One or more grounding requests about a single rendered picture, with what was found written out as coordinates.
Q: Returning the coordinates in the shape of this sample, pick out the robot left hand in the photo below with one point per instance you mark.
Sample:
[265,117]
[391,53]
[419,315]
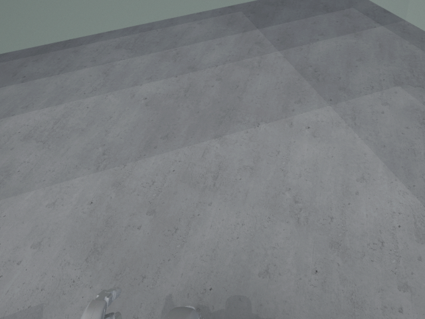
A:
[96,309]

